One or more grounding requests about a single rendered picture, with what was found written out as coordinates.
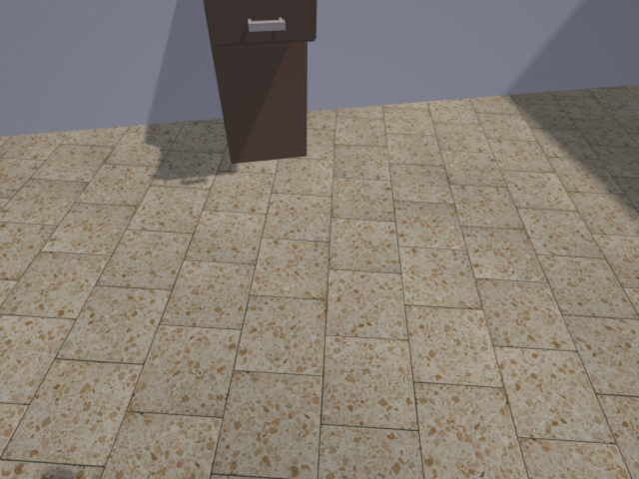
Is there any drawer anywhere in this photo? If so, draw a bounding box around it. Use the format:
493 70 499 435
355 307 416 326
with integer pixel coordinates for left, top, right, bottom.
208 0 317 46

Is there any handle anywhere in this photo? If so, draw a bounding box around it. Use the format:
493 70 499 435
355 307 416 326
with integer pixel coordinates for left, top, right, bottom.
248 18 286 32

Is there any cabinet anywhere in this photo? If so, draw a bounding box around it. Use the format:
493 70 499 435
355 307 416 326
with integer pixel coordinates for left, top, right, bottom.
203 0 308 164

